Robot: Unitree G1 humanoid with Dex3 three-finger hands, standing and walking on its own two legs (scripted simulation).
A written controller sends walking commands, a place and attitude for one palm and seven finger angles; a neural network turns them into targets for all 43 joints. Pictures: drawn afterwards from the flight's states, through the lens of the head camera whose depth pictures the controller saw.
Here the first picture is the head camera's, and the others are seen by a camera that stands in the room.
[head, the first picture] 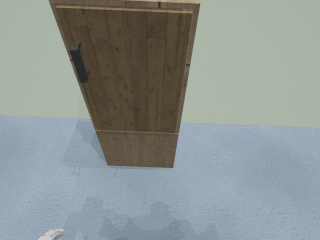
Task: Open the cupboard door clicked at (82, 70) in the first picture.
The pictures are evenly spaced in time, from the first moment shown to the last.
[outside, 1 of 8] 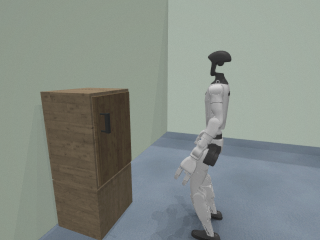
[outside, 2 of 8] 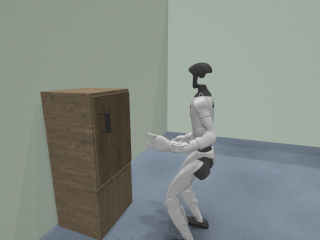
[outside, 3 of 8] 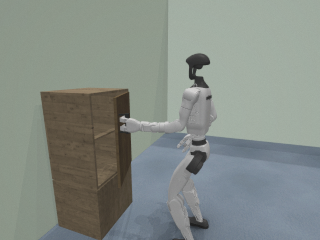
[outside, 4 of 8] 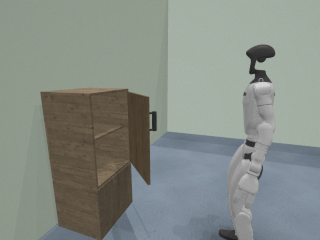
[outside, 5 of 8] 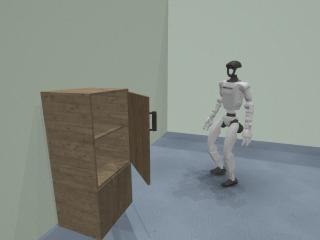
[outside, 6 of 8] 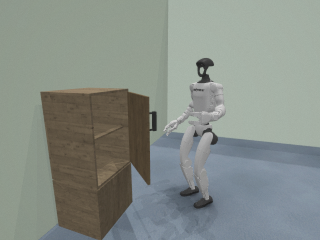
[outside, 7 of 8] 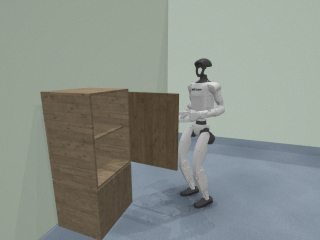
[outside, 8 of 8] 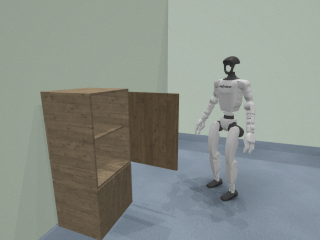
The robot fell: no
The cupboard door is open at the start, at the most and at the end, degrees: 0 89 87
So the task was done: yes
